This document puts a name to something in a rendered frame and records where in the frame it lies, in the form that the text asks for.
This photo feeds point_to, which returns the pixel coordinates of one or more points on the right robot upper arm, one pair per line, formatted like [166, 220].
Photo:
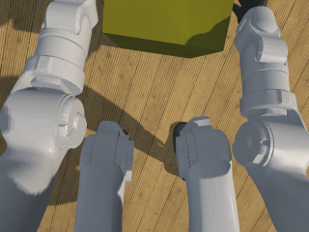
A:
[276, 156]

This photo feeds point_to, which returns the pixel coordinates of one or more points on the left robot upper arm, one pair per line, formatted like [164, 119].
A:
[39, 127]

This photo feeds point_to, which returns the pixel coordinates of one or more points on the carton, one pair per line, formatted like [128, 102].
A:
[180, 28]

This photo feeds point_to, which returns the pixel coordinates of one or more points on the left robot forearm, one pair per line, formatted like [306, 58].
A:
[62, 48]

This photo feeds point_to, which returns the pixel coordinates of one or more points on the right robot forearm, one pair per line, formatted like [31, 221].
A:
[264, 71]

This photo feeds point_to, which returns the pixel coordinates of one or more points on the right robot hand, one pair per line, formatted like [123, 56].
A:
[246, 5]

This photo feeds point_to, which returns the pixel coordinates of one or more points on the robot left shin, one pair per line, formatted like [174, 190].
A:
[88, 145]

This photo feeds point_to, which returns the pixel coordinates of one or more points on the left robot thigh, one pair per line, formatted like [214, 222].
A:
[101, 189]

